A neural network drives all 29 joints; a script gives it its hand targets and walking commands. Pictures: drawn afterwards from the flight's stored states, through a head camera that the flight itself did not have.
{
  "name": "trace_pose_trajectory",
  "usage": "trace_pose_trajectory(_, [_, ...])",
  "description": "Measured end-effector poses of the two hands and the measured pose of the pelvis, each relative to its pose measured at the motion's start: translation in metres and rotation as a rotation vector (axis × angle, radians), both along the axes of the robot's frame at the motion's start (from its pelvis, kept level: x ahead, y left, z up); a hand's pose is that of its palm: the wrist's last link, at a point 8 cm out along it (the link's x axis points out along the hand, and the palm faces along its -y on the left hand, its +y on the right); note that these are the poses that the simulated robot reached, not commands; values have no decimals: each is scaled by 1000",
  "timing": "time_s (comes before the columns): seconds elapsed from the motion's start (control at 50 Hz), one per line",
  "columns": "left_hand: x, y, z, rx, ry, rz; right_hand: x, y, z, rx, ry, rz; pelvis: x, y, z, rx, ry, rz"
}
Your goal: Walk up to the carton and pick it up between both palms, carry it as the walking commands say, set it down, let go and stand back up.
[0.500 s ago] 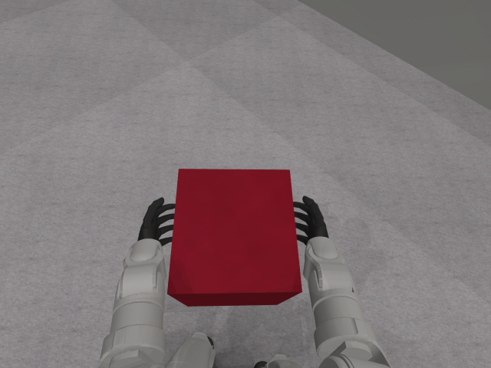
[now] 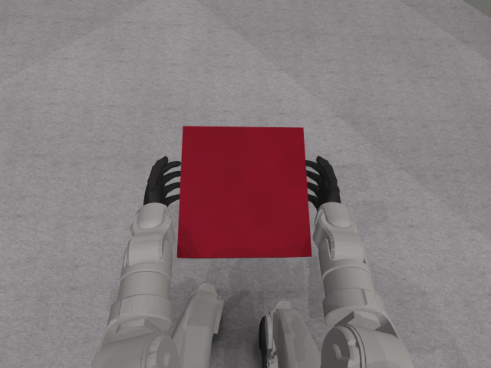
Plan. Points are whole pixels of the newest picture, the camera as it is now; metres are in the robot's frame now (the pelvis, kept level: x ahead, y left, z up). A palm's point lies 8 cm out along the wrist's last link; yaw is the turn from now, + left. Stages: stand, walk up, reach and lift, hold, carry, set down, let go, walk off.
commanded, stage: set down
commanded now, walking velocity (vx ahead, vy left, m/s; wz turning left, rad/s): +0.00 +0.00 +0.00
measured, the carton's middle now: (241, 203) +0.40 +0.04 -0.14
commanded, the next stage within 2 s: none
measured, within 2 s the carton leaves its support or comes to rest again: neither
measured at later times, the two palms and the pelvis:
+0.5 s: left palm (164, 206) +0.37 +0.19 -0.15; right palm (308, 205) +0.41 -0.09 -0.14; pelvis +0.00 -0.01 -0.07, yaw -1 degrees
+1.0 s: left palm (170, 205) +0.40 +0.20 -0.24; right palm (295, 205) +0.44 -0.09 -0.23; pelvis -0.03 +0.00 -0.14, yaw -2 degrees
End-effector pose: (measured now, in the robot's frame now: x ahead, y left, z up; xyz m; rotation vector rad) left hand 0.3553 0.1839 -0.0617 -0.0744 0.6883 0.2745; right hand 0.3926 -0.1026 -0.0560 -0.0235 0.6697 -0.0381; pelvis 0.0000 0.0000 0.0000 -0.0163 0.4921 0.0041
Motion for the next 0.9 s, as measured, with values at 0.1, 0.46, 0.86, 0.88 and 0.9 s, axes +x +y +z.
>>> trace_pose_trajectory(0.1, [5, 1, -14, 4, 0, 2, 5, 1, -15, 9, 1, -3, 1, -2, -14, -1, 32, 0])
trace_pose_trajectory(0.46, [18, 9, -80, 10, 5, 0, 20, 8, -81, 6, 7, 10, -3, -11, -64, -3, 138, -7])
trace_pose_trajectory(0.86, [41, 16, -152, -1, 6, -20, 38, 15, -150, -9, 8, -2, -19, -5, -122, -14, 200, -19])
trace_pose_trajectory(0.88, [42, 16, -156, -1, 6, -20, 39, 15, -154, -10, 8, -2, -20, -5, -125, -15, 203, -20])
trace_pose_trajectory(0.9, [43, 17, -159, -1, 7, -21, 40, 16, -157, -11, 9, -2, -21, -5, -127, -15, 205, -20])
